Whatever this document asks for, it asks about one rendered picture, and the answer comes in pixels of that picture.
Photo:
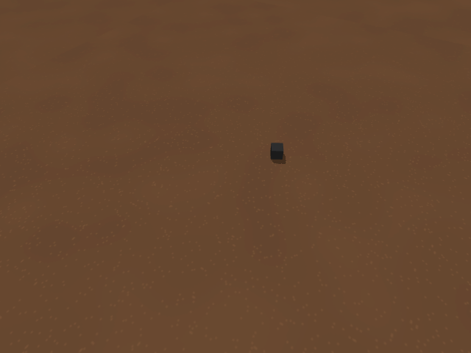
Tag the cube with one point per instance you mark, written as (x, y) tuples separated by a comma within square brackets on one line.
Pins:
[(276, 151)]

